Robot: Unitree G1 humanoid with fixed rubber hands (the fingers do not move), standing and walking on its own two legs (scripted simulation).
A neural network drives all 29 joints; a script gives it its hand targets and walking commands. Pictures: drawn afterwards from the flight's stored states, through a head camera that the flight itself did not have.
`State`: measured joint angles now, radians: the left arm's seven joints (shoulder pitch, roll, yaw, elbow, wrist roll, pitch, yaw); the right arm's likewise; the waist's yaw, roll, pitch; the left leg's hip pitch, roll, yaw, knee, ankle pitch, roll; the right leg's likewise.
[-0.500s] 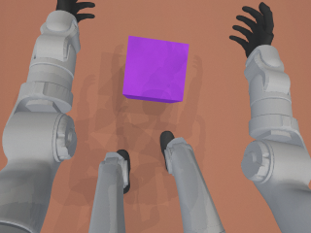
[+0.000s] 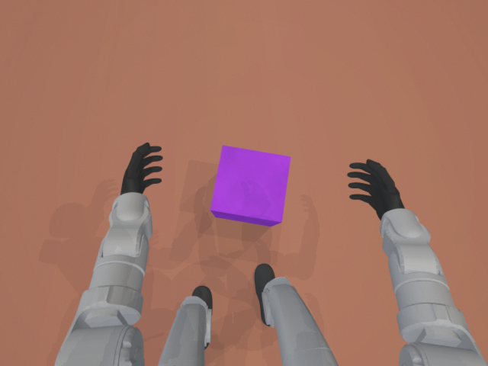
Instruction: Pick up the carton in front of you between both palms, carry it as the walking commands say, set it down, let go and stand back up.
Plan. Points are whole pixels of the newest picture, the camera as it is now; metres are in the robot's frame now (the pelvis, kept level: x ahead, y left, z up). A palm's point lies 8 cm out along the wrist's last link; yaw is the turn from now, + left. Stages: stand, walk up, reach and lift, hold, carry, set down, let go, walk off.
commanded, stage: let go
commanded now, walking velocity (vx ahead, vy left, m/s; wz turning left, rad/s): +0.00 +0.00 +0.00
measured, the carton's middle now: (249, 190) +0.45 -0.07 -0.59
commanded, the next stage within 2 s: stand in 1.02 s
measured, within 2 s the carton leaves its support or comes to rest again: neither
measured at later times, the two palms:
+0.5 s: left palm (48, 288) +0.26 +0.24 -0.02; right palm (405, 295) +0.20 -0.22 -0.01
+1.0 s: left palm (34, 317) +0.23 +0.25 -0.01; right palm (412, 290) +0.21 -0.22 +0.00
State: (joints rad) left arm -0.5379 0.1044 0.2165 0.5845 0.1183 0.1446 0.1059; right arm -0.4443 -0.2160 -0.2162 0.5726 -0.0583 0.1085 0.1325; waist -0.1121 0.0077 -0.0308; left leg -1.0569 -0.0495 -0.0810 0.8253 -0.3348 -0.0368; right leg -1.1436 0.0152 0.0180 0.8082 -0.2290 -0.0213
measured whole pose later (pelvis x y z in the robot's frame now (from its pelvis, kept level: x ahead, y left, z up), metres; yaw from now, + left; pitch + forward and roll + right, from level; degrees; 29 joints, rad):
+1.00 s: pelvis +0.06 +0.03 +0.06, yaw -3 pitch -3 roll -1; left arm 0.22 0.21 0.02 0.47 -0.01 0.09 -0.02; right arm 0.22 -0.24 -0.03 0.38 -0.02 0.21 0.02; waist 0.00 0.02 0.06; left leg -0.07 -0.02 -0.05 0.48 -0.35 0.01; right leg -0.17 0.03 0.05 0.48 -0.25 0.01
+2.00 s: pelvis +0.06 +0.00 +0.06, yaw -1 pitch -2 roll +0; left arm 0.13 0.35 0.03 0.94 0.02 0.00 0.01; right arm 0.19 -0.38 -0.01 0.87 -0.03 -0.01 -0.03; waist 0.01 0.04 0.02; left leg -0.07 0.00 -0.08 0.40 -0.30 -0.02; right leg -0.17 0.03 0.01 0.43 -0.23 -0.02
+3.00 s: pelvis +0.04 +0.01 +0.06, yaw -2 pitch -2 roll +0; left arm 0.10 0.38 0.01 1.05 0.01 -0.01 0.01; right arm 0.16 -0.40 0.00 1.00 -0.02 -0.01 -0.01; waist 0.00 0.02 0.03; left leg -0.06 0.00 -0.06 0.35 -0.25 -0.02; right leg -0.16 0.03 0.03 0.38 -0.17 -0.02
